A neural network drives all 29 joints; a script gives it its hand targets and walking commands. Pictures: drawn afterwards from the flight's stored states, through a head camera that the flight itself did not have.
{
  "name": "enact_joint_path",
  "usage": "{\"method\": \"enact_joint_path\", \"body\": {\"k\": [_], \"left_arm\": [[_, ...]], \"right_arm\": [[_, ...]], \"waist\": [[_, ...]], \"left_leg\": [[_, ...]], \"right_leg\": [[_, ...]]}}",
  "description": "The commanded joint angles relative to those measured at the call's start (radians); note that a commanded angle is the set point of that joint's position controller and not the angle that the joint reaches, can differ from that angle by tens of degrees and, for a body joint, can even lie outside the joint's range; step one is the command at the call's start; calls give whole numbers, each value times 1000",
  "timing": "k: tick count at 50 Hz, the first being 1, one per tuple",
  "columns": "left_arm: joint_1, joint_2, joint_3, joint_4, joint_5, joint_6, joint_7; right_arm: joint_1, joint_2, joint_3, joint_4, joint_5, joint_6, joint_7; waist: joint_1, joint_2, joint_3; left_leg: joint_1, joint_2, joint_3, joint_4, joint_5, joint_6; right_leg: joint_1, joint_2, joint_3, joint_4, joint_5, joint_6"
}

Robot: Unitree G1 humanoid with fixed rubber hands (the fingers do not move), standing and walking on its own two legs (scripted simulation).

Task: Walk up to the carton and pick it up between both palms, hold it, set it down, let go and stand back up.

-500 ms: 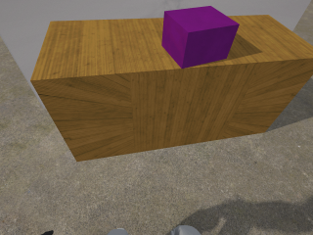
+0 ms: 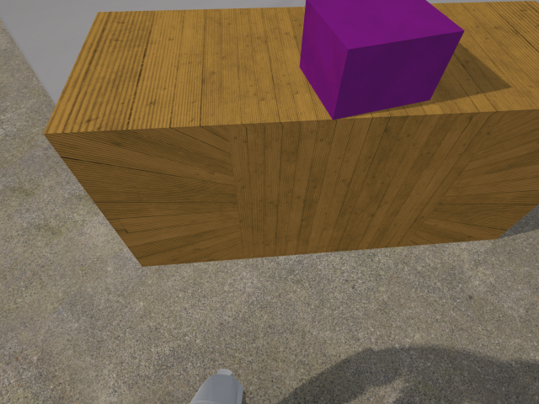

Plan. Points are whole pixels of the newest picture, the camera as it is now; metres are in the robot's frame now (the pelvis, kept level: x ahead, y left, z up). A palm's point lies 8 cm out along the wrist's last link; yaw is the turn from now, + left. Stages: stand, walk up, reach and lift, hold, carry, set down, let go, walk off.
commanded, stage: walk up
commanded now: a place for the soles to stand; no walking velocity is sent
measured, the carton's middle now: (370, 51) +0.85 -0.20 +0.05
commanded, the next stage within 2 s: none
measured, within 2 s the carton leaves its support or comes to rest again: neither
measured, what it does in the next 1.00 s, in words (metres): walks ahead: right foot, then left foot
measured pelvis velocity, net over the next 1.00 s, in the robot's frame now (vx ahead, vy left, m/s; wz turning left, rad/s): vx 0.15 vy -0.10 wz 0.08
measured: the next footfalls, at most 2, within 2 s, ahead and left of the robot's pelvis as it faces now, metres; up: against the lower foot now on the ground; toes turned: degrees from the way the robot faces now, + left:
right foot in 0.34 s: +0.15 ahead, -0.17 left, +0.00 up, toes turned -2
left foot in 0.80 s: +0.24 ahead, +0.06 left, +0.00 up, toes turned +1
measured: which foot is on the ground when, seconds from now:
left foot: down 0.00-0.34, up 0.36-0.78, down 0.80-1.00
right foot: down 0.00-0.02, up 0.04-0.32, down 0.34-0.82, up 0.84-1.00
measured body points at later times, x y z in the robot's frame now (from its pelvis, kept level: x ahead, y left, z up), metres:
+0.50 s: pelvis +0.09 -0.10 +0.00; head +0.13 -0.10 +0.45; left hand +0.16 +0.21 -0.11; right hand +0.16 -0.40 -0.11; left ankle +0.10 +0.07 -0.63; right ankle +0.11 -0.17 -0.70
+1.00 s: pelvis +0.15 -0.10 +0.00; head +0.17 -0.06 +0.44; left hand +0.23 +0.21 -0.13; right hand +0.24 -0.41 -0.08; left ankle +0.20 +0.06 -0.69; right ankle +0.17 -0.22 -0.65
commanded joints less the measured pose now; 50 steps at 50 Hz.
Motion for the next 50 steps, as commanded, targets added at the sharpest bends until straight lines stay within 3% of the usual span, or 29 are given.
{"method": "enact_joint_path", "body": {"k": [1,2,3,4,7,11,14,15,16,17,18,19,20,21,23,25,28,35,37,38,39,40,41,42,43,44,46,48,50], "left_arm": [[-76,101,89,-207,19,-21,-4],[-120,209,111,-190,20,-8,-3],[-160,266,122,-162,32,6,1],[-162,263,124,-147,36,9,-1],[-144,241,142,-120,42,11,-12],[-118,241,155,-112,38,12,-31],[-96,259,166,-88,41,3,-34],[-15,258,174,-53,41,-3,-31],[130,264,192,5,39,-10,-23],[228,322,209,38,51,-23,-5],[170,364,201,4,44,-30,9],[64,363,196,-28,29,-21,8],[8,375,190,-54,29,-22,10],[-8,345,186,-54,32,-25,11],[-18,277,175,-57,37,-28,19],[12,238,160,-59,30,-30,23],[50,212,157,-79,33,-25,27],[93,222,157,-89,39,-9,25],[28,224,152,-113,41,-1,20],[-73,225,146,-146,38,5,15],[-143,202,131,-179,38,6,10],[-146,137,107,-206,37,1,3],[-125,92,89,-227,33,2,-2],[-163,207,115,-200,44,22,1],[-182,258,128,-170,50,36,1],[-167,264,132,-145,54,42,-4],[-122,257,149,-101,53,46,-17],[-80,253,164,-83,52,48,-30],[-77,251,169,-84,53,53,-37]], "right_arm": [[436,-440,-177,75,-29,-44,-43],[406,-470,-186,52,-5,-31,-52],[314,-474,-183,38,7,-21,-55],[253,-439,-173,27,6,-16,-57],[172,-403,-150,11,-20,-10,-51],[110,-427,-161,-6,-33,-15,-41],[41,-430,-163,-29,-29,-14,-44],[-11,-415,-154,-40,-27,-10,-45],[-61,-367,-134,-49,-26,-4,-44],[-42,-237,-95,-46,-16,-1,-45],[11,-171,-69,-52,-4,0,-53],[30,-282,-98,-22,-5,14,-59],[52,-334,-114,-1,1,17,-55],[38,-338,-117,11,15,16,-48],[90,-297,-106,30,30,16,-36],[123,-283,-105,35,26,17,-36],[86,-281,-98,20,16,14,-36],[3,-269,-89,-1,9,1,-38],[75,-262,-93,27,5,-9,-40],[186,-255,-99,66,3,-16,-43],[353,-287,-124,117,-4,-24,-54],[456,-362,-156,126,-17,-27,-66],[453,-433,-174,96,-32,-21,-77],[402,-456,-184,71,-15,-8,-85],[284,-469,-177,48,-8,0,-88],[200,-444,-169,38,-9,2,-87],[104,-414,-154,19,-24,3,-78],[84,-416,-149,10,-39,3,-64],[88,-437,-158,10,-44,1,-57]], "waist": [[-117,244,-406],[-137,134,-391],[-125,81,-274],[-89,50,-164],[-34,80,0],[-5,208,-3],[31,222,-23],[89,192,-46],[177,102,-88],[251,-209,-87],[196,-335,-65],[139,-154,-94],[105,-95,-79],[101,-67,-53],[73,-119,-71],[62,-110,-123],[87,-110,-154],[118,-161,-138],[75,-162,-169],[-10,-135,-198],[-104,-39,-260],[-161,97,-326],[-134,251,-356],[-140,101,-323],[-113,69,-202],[-70,35,-101],[-11,46,7],[5,125,40],[2,215,36]], "left_leg": [[829,283,-522,-286,198,189],[840,377,-814,-392,-6,297],[696,404,-831,-397,-74,341],[605,378,-748,-374,2,332],[255,295,-571,-358,77,293],[153,261,-490,-349,-62,264],[67,272,-433,-269,-70,243],[-17,238,-364,-178,-40,204],[-140,156,-228,18,1,137],[-283,-40,-62,394,-6,51],[-417,-157,-9,545,-241,0],[-363,-101,-45,555,-204,6],[-310,-68,-53,557,-146,16],[-284,-40,-50,562,-100,27],[-256,-14,-41,490,-28,16],[-234,0,-9,421,-18,15],[-251,16,48,306,-54,13],[-254,26,163,70,-73,14],[-97,19,194,-36,-40,24],[144,3,214,-182,66,43],[421,-26,184,-286,179,59],[665,81,-88,-282,190,109],[802,312,-572,-333,147,204],[731,394,-814,-427,-148,292],[555,424,-841,-456,-249,340],[438,395,-765,-440,-234,327],[169,310,-614,-455,-315,272],[30,246,-513,-454,-394,239],[24,236,-492,-444,-430,236]], "right_leg": [[-421,2,122,426,12,4],[-566,48,180,432,-79,19],[-578,8,242,456,-137,26],[-582,-16,238,447,-136,27],[-404,-63,232,341,-92,23],[-291,-69,223,190,-32,12],[-167,-82,243,53,10,-3],[-12,-75,245,-70,84,-7],[225,-48,250,-224,120,8],[362,-134,415,-452,-3,43],[340,-304,704,-562,162,54],[281,-334,809,-672,-75,73],[211,-340,861,-707,-102,88],[187,-293,743,-666,-5,132],[250,-224,515,-555,333,157],[328,-226,426,-441,652,113],[418,-231,374,-378,745,11],[438,-252,335,-298,862,-85],[333,-246,280,-221,844,-105],[168,-188,177,-105,844,-85],[-2,-105,87,132,789,-56],[-245,-63,90,334,514,-28],[-495,41,107,420,-53,13],[-559,35,206,435,-75,25],[-557,2,256,460,-131,36],[-533,-24,250,463,-113,37],[-375,-59,251,381,-34,28],[-266,-54,221,330,-7,28],[-246,-52,215,274,-3,30]]}}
